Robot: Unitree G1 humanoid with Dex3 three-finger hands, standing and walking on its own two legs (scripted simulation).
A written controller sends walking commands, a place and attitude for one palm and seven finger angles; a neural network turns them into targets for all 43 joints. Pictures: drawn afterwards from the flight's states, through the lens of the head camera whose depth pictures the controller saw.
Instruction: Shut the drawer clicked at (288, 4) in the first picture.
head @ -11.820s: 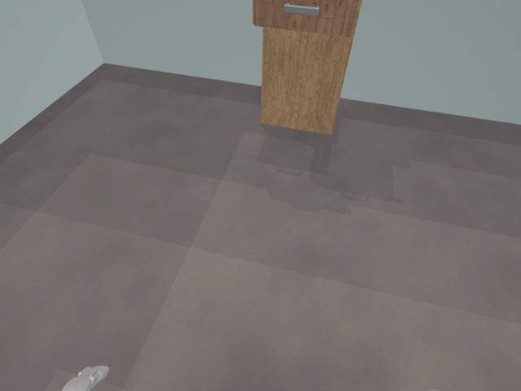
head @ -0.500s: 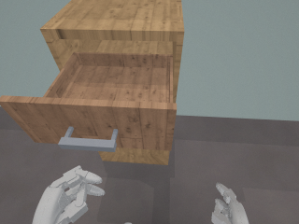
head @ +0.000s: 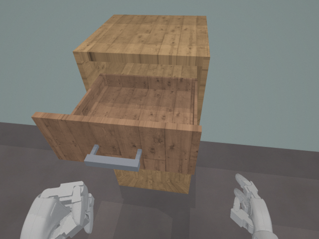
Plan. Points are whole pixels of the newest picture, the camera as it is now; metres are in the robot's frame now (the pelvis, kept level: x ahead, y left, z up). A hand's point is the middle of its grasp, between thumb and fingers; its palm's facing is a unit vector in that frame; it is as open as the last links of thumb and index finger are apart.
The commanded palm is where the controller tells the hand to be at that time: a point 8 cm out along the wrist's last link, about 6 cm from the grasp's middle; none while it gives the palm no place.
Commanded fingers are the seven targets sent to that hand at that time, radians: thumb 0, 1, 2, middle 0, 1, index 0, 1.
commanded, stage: raise the hand and make a fist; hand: left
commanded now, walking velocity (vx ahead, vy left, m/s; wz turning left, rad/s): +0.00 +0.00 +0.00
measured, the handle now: (114, 156) +0.30 +0.15 +0.07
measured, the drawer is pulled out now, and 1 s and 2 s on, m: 0.29 0.29 0.29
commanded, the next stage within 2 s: bring the fist close to the handle in 0.62 s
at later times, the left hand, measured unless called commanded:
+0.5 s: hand (86, 216) +0.12 +0.13 +0.16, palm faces -0.05 -0.99 -0.12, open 3.3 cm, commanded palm +0.07 +0.18 +0.18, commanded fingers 0.00 0.90 0.90 -1.40 -1.60 -1.40 -1.60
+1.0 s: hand (93, 204) +0.15 +0.14 +0.14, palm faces +0.00 -1.00 -0.08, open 3.3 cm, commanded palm +0.10 +0.18 +0.15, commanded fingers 0.00 0.90 0.90 -1.40 -1.60 -1.40 -1.60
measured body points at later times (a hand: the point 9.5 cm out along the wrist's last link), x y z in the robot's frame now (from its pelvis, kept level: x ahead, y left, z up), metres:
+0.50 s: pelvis -0.01 +0.00 +0.01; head -0.05 -0.02 +0.46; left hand +0.12 +0.19 +0.17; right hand +0.19 -0.21 -0.03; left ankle +0.01 +0.09 -0.70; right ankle -0.02 -0.08 -0.70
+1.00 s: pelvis +0.00 -0.01 +0.01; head -0.02 -0.04 +0.46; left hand +0.15 +0.19 +0.15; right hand +0.21 -0.23 -0.04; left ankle +0.01 +0.09 -0.70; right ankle -0.02 -0.08 -0.70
